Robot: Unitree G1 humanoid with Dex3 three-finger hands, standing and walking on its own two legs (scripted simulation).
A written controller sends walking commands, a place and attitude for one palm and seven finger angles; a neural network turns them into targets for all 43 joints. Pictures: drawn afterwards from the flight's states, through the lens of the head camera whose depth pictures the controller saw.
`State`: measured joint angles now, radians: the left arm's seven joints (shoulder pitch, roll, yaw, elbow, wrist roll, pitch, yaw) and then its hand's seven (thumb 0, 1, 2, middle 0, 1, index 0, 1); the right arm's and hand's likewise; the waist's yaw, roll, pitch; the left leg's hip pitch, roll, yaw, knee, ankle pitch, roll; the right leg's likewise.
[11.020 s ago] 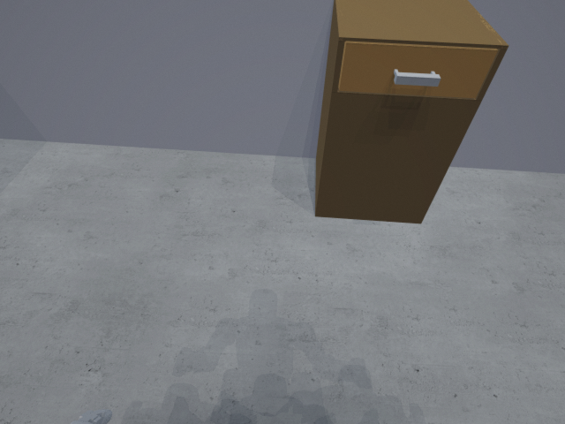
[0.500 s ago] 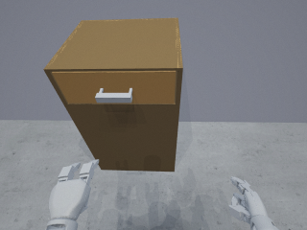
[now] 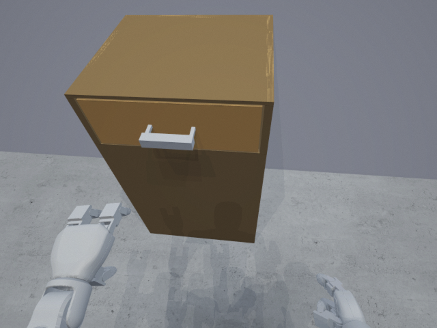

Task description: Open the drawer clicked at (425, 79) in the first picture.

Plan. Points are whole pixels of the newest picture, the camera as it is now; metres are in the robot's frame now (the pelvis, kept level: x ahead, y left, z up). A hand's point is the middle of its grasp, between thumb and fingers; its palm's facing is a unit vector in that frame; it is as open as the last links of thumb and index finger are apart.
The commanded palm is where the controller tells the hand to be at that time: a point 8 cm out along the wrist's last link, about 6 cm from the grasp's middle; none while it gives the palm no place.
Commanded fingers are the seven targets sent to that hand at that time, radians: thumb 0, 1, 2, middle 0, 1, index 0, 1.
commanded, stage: raise the hand with hooked fingers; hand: left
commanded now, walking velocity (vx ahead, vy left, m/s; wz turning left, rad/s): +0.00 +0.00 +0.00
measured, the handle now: (169, 135) +0.55 +0.20 -0.01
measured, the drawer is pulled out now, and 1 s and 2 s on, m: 0.00 0.00 0.00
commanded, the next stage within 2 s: move the hooked fingers above the handle in 1.02 s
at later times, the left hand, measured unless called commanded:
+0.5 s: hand (89, 198) +0.29 +0.26 +0.09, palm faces +0.06 -0.07 -1.00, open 13.7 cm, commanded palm +0.27 +0.27 +0.14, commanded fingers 0.00 -0.50 0.30 -0.30 -1.20 -0.30 -1.20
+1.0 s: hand (81, 197) +0.29 +0.27 +0.10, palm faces +0.04 -0.07 -1.00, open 13.8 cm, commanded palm +0.27 +0.28 +0.16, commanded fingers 0.00 -0.50 0.30 -0.30 -1.20 -0.30 -1.20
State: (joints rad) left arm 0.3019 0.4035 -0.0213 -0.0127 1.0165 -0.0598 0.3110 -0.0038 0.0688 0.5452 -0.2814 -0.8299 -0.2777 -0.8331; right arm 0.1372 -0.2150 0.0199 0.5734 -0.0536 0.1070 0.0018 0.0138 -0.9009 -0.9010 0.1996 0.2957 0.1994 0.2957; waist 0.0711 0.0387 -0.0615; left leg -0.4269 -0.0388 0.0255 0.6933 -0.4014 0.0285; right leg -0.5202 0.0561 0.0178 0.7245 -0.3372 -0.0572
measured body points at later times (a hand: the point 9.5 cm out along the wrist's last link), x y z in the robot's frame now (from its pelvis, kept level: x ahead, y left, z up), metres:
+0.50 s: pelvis +0.01 +0.02 +0.02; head +0.03 -0.01 +0.46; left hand +0.29 +0.26 +0.14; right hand +0.22 -0.18 -0.09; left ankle -0.03 +0.10 -0.72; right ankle +0.01 -0.08 -0.72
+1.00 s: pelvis -0.01 +0.03 +0.02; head +0.02 +0.01 +0.47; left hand +0.28 +0.27 +0.15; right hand +0.17 -0.20 -0.10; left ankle -0.03 +0.10 -0.72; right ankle +0.01 -0.08 -0.72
